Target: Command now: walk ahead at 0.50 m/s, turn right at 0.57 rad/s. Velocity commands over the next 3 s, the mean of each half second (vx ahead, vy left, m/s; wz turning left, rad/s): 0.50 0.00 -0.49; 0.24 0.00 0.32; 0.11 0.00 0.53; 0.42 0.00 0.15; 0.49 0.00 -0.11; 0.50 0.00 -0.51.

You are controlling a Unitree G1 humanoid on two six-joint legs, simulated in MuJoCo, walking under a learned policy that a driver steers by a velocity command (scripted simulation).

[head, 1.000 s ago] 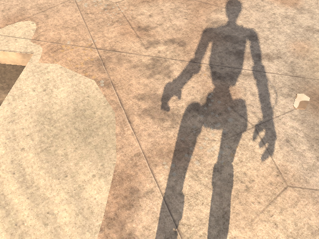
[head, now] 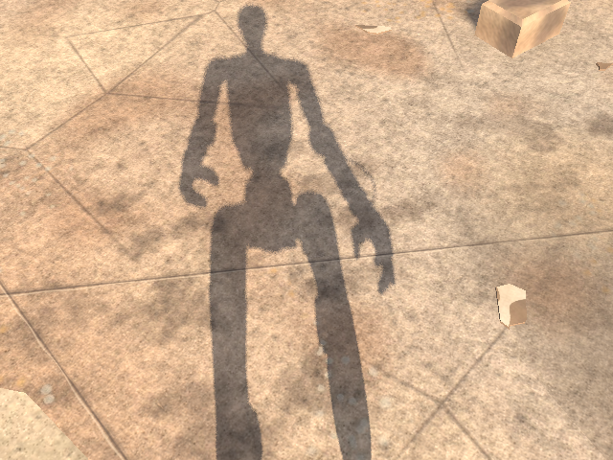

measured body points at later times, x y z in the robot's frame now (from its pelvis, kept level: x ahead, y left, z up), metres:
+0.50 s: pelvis +0.29 -0.02 +0.01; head +0.31 -0.03 +0.46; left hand +0.39 +0.26 -0.10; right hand +0.45 -0.30 -0.08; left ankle +0.47 +0.07 -0.71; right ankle +0.14 -0.09 -0.72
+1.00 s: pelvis +0.48 -0.04 +0.02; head +0.52 -0.03 +0.47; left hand +0.70 +0.21 -0.07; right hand +0.55 -0.34 -0.09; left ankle +0.47 +0.06 -0.72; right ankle +0.57 -0.18 -0.70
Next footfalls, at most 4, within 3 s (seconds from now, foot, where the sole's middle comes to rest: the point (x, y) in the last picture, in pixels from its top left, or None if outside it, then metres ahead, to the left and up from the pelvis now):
0.02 right None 0.18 -0.10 -0.76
0.54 left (290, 441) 0.50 0.05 -0.76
1.04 right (385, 388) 0.61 -0.17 -0.76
1.46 left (271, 436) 0.52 0.09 -0.76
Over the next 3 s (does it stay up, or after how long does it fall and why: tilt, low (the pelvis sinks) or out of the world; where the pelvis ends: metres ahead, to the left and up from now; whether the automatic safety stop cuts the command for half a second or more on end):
stays up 1.28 0.18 -0.01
